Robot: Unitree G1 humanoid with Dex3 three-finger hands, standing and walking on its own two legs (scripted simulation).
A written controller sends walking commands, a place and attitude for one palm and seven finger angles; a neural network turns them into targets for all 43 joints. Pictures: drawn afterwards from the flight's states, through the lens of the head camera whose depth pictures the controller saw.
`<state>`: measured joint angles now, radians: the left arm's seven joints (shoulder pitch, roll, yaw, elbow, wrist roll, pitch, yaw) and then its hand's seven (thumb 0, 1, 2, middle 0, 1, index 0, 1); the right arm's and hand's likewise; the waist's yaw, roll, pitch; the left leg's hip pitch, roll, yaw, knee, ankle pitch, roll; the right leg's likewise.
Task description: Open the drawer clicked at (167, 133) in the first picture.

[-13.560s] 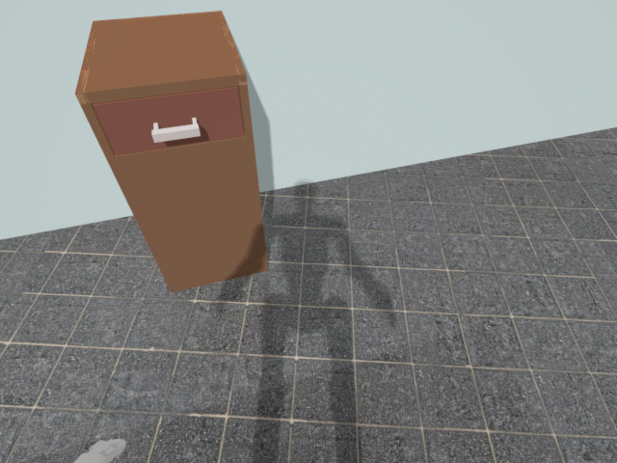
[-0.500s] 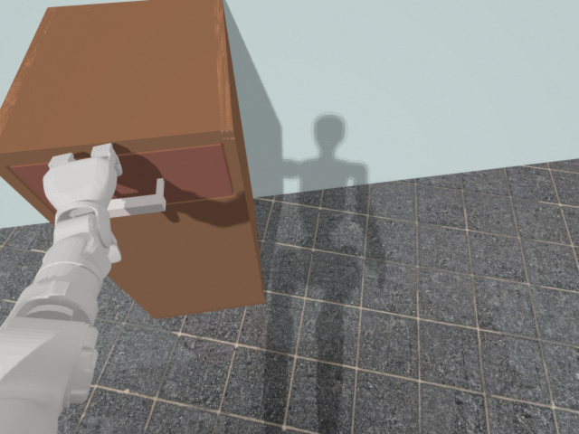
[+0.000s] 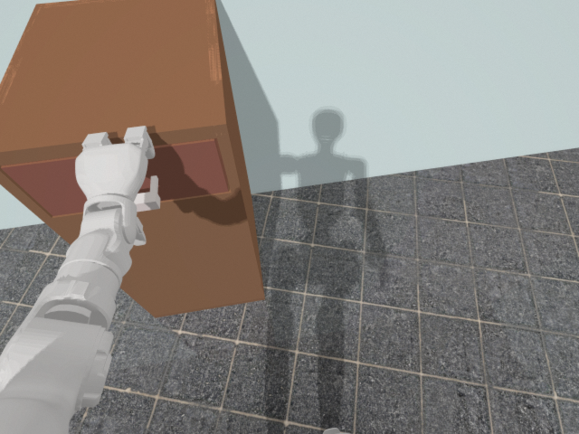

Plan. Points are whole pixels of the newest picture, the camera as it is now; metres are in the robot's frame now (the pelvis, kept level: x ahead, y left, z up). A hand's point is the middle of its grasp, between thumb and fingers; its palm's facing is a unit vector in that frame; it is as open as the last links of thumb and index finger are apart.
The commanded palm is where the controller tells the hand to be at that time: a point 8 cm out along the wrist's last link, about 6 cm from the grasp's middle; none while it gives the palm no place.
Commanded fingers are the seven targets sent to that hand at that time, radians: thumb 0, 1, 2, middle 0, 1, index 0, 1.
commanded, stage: lower the fingers behind the handle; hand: left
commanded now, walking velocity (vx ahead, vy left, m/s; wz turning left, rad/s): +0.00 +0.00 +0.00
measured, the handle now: (126, 194) +0.51 +0.27 -0.02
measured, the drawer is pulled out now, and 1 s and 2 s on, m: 0.00 0.00 0.00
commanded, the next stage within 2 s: lift the fingers back up to retry in 1.70 s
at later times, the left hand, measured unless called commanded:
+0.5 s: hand (109, 208) +0.46 +0.27 +0.01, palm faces +0.07 -0.07 -0.99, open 13.8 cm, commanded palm +0.44 +0.27 +0.06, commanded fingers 0.00 -0.50 0.30 -0.30 -1.20 -0.30 -1.20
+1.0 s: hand (111, 221) +0.45 +0.27 -0.01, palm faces -0.02 -0.05 -1.00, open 13.8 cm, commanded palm +0.43 +0.27 +0.03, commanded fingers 0.00 -0.50 0.30 -0.30 -1.20 -0.30 -1.20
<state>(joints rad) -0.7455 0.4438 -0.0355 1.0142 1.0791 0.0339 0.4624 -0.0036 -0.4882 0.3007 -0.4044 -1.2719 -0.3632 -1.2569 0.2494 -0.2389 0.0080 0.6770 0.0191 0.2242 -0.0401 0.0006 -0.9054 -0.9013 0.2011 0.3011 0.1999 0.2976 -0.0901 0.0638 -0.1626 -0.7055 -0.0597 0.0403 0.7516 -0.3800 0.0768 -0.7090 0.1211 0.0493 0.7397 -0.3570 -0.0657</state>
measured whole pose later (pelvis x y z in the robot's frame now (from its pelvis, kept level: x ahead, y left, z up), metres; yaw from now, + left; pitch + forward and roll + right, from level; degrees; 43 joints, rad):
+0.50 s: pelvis -0.01 +0.01 -0.02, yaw +4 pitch +23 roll -3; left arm -0.77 0.51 -0.04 0.99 1.07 -0.17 0.41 -0.01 -0.49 0.30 -0.32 -1.21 -0.32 -1.21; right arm 0.31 -0.29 -0.07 0.70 -0.01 0.14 -0.02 0.00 -0.91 -0.90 0.20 0.30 0.20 0.30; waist -0.09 0.04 -0.19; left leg -0.89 -0.08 -0.03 0.94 -0.44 0.08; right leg -0.85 0.10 -0.04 0.87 -0.42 -0.06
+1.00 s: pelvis +0.00 +0.02 -0.02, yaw +1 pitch +22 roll -3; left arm -0.72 0.51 -0.02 1.05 1.09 -0.12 0.41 0.00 -0.49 0.30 -0.26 -1.23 -0.32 -1.21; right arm 0.39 -0.26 -0.04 0.69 -0.01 0.17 -0.01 0.00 -0.90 -0.90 0.20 0.30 0.20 0.30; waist -0.10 0.05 -0.20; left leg -0.86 -0.06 0.00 0.92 -0.44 0.10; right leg -0.83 0.12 0.00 0.84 -0.41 -0.05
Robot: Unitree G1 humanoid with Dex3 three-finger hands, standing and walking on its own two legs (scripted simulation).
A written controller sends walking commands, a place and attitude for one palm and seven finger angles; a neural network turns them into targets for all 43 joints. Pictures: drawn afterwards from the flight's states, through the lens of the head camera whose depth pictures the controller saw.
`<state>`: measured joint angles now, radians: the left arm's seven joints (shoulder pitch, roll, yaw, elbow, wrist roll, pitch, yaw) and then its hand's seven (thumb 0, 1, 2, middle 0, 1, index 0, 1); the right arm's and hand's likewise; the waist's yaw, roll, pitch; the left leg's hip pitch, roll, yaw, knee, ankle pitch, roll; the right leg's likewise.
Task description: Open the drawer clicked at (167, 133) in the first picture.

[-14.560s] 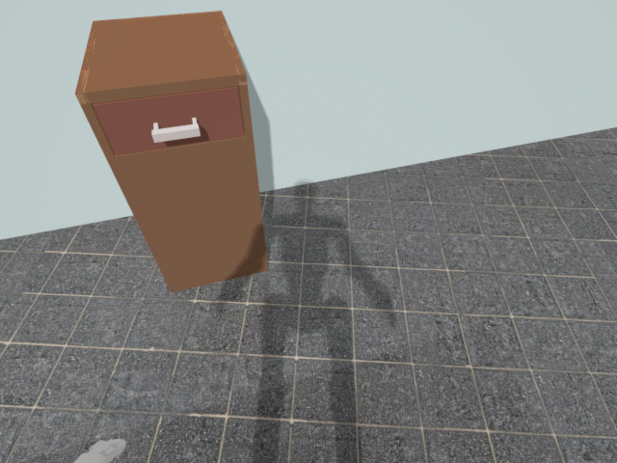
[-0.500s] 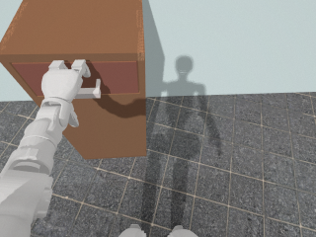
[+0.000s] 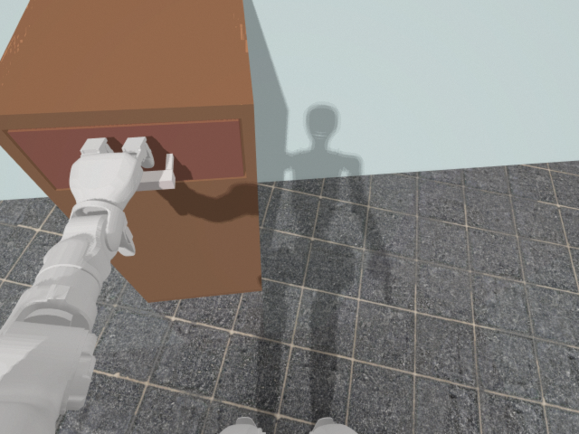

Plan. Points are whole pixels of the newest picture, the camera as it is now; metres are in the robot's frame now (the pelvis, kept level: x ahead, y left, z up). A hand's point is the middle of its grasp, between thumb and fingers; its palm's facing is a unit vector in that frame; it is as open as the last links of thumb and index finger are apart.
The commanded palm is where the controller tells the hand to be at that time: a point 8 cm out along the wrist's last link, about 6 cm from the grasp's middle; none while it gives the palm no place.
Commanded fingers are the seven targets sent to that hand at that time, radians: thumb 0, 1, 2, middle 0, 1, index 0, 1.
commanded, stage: lower the fingers behind the handle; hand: left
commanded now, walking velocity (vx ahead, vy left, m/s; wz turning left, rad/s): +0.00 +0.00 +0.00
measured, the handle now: (139, 171) +0.52 +0.24 +0.00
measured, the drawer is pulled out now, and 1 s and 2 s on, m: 0.00 0.00 0.00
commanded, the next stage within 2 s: lift the fingers back up to retry in 0.70 s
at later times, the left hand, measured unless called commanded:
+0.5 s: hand (126, 202) +0.45 +0.24 +0.00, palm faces -0.03 -0.01 -1.00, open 13.8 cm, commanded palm +0.43 +0.24 +0.03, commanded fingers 0.00 -0.50 0.30 -0.30 -1.20 -0.30 -1.20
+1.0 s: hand (126, 197) +0.46 +0.24 +0.01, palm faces -0.05 -0.03 -1.00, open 13.8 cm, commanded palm +0.44 +0.24 +0.06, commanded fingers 0.00 -0.50 0.30 -0.30 -1.20 -0.30 -1.20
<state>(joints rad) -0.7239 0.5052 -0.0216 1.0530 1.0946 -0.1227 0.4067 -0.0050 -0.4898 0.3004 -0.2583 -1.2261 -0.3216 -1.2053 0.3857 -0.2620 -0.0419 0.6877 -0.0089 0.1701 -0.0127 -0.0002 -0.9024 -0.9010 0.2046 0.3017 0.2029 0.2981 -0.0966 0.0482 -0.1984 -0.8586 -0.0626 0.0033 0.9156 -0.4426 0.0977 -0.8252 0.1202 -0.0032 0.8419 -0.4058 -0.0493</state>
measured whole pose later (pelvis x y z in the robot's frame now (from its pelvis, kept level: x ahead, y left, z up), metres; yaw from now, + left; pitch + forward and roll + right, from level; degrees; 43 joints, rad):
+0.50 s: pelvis -0.02 -0.01 -0.01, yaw +0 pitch +23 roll -3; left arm -0.79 0.52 -0.04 1.11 1.09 -0.05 0.40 0.00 -0.49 0.30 -0.16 -1.22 -0.32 -1.20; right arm 0.35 -0.25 0.00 0.65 0.00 0.16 -0.02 0.00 -0.90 -0.90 0.20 0.30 0.20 0.30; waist -0.12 0.05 -0.20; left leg -0.94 -0.06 0.01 0.98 -0.44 0.09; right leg -0.91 0.13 -0.01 0.91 -0.41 -0.05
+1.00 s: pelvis -0.02 -0.01 +0.00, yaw +0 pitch +22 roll -3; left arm -0.80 0.54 -0.02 1.11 1.08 -0.05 0.37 0.00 -0.49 0.30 -0.22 -1.23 -0.32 -1.20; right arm 0.35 -0.26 -0.01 0.66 0.01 0.15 -0.03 0.00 -0.90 -0.90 0.20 0.30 0.20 0.30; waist -0.13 0.04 -0.19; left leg -0.90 -0.05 0.00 0.94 -0.43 0.09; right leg -0.87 0.13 -0.01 0.87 -0.39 -0.06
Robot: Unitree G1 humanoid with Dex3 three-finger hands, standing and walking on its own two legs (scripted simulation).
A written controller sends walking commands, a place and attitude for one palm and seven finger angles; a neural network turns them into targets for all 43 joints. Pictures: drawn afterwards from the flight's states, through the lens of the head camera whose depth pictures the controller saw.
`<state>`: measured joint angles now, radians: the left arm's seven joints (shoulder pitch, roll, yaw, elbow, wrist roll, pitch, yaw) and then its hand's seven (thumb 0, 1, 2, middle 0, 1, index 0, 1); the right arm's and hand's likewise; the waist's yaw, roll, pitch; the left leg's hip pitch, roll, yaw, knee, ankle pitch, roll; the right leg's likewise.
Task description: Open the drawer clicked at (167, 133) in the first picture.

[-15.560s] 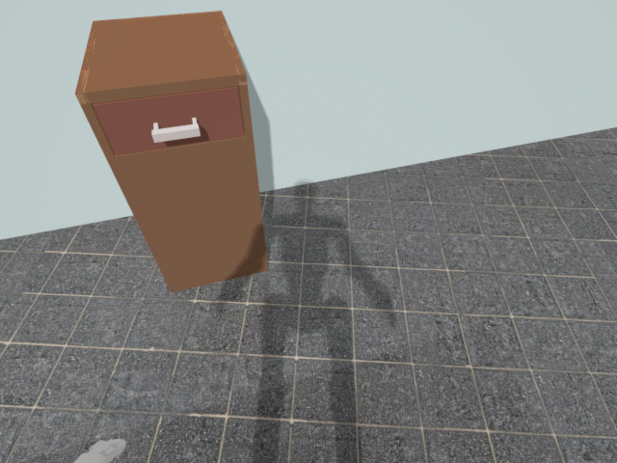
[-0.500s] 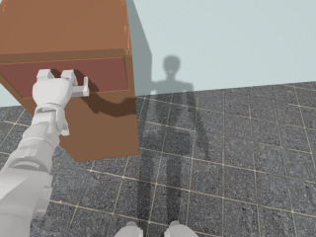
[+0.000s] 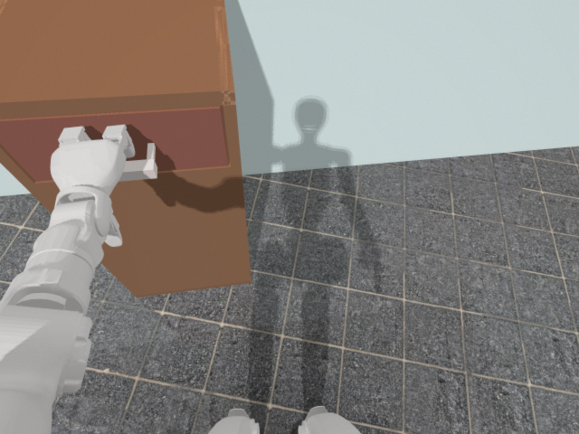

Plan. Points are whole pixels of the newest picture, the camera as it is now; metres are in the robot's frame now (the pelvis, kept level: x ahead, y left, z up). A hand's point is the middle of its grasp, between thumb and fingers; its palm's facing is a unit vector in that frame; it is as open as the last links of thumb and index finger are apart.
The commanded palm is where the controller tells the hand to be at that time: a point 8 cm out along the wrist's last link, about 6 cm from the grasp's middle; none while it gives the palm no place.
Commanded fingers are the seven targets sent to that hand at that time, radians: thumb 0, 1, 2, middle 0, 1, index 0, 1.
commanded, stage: lift the fingers back up to retry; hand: left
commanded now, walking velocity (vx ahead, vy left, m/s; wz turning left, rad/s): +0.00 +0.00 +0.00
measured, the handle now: (120, 161) +0.53 +0.25 +0.00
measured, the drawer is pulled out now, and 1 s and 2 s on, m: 0.00 0.00 0.00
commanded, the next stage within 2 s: re-aim the fingers above the handle in 0.58 s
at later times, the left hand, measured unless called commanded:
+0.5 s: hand (84, 163) +0.48 +0.26 +0.06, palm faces -0.03 -0.05 -1.00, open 13.8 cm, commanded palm +0.45 +0.26 +0.12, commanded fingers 0.00 -0.50 0.30 -0.30 -1.20 -0.30 -1.20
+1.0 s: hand (92, 168) +0.48 +0.26 +0.05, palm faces -0.08 -0.04 -1.00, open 13.8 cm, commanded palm +0.46 +0.25 +0.12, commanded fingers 0.00 -0.50 0.30 -0.30 -1.20 -0.30 -1.20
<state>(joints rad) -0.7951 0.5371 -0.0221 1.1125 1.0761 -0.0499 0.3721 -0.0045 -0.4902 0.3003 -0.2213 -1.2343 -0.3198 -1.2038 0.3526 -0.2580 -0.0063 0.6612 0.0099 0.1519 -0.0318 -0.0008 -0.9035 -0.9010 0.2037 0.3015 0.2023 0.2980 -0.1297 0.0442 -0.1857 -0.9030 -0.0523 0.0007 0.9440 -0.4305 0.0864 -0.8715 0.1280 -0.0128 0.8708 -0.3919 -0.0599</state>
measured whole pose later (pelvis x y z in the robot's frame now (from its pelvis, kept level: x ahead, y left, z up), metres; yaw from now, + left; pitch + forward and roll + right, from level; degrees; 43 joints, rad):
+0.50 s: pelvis +0.03 +0.01 +0.03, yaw +1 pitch +18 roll -3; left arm -0.70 0.50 -0.05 0.97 1.04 -0.05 0.28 -0.01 -0.49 0.30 -0.31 -1.20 -0.32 -1.20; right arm 0.34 -0.25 -0.04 0.67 0.02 0.18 -0.01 0.00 -0.90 -0.90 0.20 0.30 0.20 0.30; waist -0.08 0.06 -0.18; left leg -0.67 -0.07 -0.01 0.77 -0.40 0.10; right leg -0.64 0.11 0.01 0.69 -0.37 -0.05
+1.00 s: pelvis +0.02 +0.01 +0.02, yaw +1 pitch +18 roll -3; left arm -0.77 0.50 -0.06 1.06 1.05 -0.01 0.28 -0.01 -0.49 0.30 -0.31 -1.20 -0.32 -1.20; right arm 0.35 -0.25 -0.03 0.68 0.01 0.17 -0.02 0.00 -0.90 -0.90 0.20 0.30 0.20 0.30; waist -0.09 0.05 -0.17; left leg -0.71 -0.07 0.00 0.79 -0.40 0.09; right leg -0.67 0.11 0.00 0.72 -0.36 -0.05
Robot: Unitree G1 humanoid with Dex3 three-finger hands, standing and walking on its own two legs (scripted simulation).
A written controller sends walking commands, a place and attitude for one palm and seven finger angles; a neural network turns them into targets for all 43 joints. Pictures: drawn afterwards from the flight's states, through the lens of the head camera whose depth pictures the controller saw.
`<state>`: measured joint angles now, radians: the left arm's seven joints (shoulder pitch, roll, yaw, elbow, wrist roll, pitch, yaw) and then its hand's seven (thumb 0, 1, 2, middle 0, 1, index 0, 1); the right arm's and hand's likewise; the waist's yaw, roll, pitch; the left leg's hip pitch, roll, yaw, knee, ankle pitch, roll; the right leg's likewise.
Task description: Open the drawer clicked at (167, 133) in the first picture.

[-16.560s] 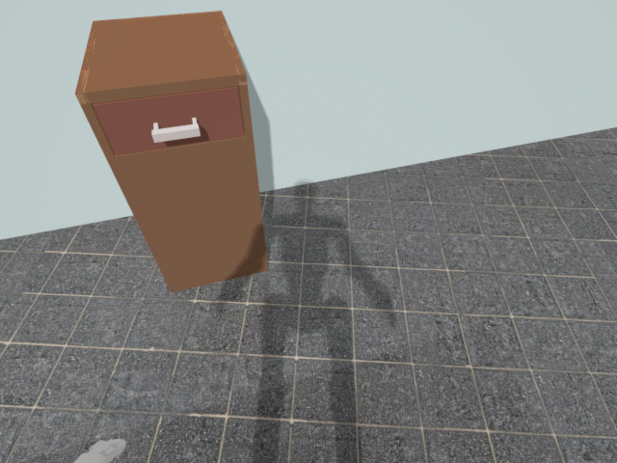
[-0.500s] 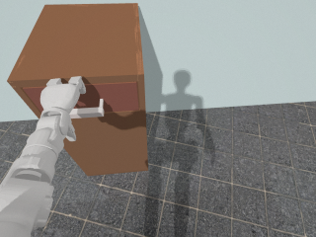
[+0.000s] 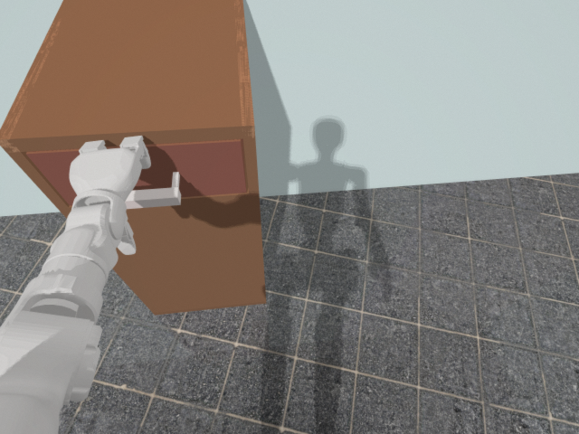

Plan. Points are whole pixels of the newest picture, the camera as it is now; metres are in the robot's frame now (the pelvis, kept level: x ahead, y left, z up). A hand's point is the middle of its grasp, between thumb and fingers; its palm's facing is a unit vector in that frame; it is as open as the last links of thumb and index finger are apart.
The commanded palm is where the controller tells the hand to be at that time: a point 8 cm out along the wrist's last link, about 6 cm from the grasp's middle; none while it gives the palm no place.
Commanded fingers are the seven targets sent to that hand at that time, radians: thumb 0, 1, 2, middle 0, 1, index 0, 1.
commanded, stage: re-aim the fingers above the handle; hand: left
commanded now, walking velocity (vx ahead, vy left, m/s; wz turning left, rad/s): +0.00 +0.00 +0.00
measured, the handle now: (147, 189) +0.51 +0.23 -0.02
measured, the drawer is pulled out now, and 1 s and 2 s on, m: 0.00 0.00 0.00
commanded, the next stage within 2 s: lower the fingers behind the handle in 1.70 s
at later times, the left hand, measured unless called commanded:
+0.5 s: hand (133, 200) +0.45 +0.23 +0.03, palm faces -0.06 -0.06 -1.00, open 13.8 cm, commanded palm +0.44 +0.23 +0.10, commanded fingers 0.00 -0.50 0.30 -0.30 -1.20 -0.30 -1.20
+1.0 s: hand (126, 203) +0.44 +0.24 +0.03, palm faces -0.08 -0.03 -1.00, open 13.8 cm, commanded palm +0.43 +0.23 +0.09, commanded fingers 0.00 -0.50 0.30 -0.30 -1.20 -0.30 -1.20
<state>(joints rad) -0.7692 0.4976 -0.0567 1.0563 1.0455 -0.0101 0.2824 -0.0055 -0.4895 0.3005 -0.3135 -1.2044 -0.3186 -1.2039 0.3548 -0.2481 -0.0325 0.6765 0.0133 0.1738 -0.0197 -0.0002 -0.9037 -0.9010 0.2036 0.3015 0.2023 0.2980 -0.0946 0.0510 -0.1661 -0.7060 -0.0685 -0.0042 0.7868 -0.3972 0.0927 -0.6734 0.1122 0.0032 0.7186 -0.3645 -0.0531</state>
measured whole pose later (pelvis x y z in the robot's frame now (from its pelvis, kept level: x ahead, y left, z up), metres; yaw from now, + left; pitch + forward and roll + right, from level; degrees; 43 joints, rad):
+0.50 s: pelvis +0.00 +0.00 +0.00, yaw +1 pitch +17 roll -2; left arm -0.72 0.47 -0.11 0.96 1.04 -0.09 0.27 -0.01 -0.49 0.30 -0.32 -1.20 -0.32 -1.20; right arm 0.34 -0.25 -0.05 0.69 0.02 0.15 -0.03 0.00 -0.90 -0.90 0.20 0.30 0.20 0.30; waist -0.08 0.04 -0.17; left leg -0.67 -0.08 -0.03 0.77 -0.39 0.09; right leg -0.63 0.11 -0.02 0.70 -0.36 -0.06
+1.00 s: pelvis +0.00 -0.01 +0.00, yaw +1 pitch +17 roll -2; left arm -0.68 0.53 -0.07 0.94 1.04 -0.13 0.25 -0.01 -0.49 0.30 -0.32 -1.21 -0.32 -1.21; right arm 0.38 -0.25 -0.05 0.68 0.02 0.16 -0.04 0.00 -0.90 -0.90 0.20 0.30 0.20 0.30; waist -0.08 0.04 -0.16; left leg -0.67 -0.06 -0.02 0.75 -0.38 0.07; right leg -0.63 0.12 -0.01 0.68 -0.35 -0.07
